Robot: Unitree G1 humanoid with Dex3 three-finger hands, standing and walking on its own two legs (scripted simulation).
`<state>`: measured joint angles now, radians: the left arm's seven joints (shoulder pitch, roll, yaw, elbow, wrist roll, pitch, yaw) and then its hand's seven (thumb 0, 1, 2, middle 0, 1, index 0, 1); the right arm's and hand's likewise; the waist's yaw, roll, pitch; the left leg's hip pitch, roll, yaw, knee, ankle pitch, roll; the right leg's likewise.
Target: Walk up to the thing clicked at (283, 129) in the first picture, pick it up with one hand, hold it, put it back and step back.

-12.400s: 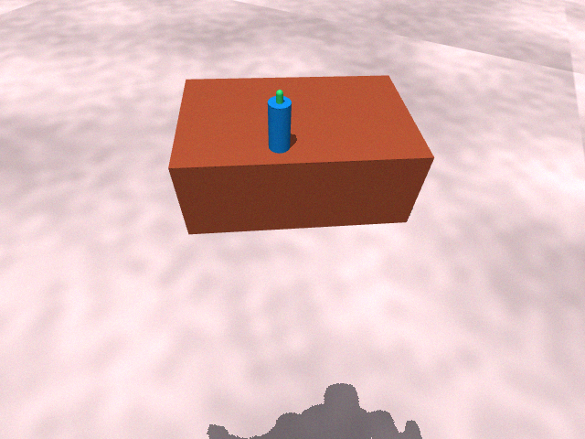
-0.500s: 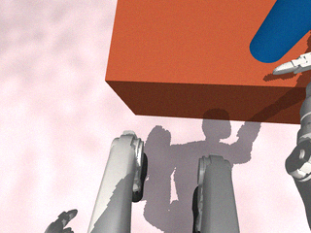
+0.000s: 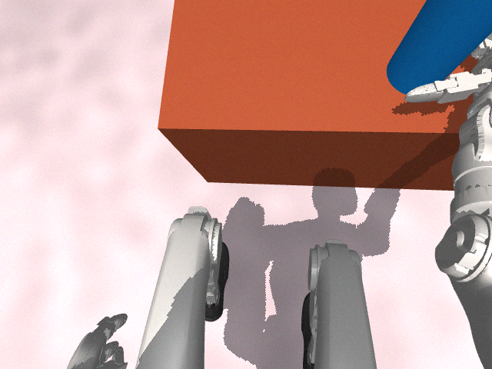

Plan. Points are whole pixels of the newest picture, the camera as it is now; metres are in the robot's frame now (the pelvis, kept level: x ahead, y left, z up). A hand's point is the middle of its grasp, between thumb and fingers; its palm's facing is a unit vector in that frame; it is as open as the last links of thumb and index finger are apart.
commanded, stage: close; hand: right
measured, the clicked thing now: (459, 14) +0.59 -0.17 +0.07
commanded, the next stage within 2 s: settle in 0.68 s
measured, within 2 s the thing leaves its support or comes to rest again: leaves its support in 1.06 s
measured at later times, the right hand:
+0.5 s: hand (449, 41) +0.58 -0.18 +0.03, palm faces +0.14 +0.99 -0.04, open 11.7 cm
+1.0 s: hand (447, 46) +0.57 -0.18 +0.03, palm faces +0.13 +0.99 -0.06, open 11.3 cm
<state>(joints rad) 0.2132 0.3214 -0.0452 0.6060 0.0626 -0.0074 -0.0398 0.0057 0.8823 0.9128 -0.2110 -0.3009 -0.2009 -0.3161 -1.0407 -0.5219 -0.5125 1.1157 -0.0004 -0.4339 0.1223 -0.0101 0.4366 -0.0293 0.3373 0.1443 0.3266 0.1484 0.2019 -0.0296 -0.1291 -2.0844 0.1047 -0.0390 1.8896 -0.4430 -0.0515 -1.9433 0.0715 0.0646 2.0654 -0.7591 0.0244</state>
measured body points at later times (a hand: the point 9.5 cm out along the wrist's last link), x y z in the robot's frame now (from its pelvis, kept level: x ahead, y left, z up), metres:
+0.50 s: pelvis +0.00 +0.00 +0.01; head +0.23 -0.02 +0.39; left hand +0.02 +0.28 -0.10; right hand +0.57 -0.23 +0.03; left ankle +0.14 +0.16 -0.41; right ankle +0.06 -0.12 -0.41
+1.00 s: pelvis +0.01 +0.00 +0.03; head +0.24 -0.01 +0.41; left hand +0.06 +0.28 -0.10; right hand +0.56 -0.23 +0.04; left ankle +0.14 +0.16 -0.41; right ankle +0.06 -0.12 -0.41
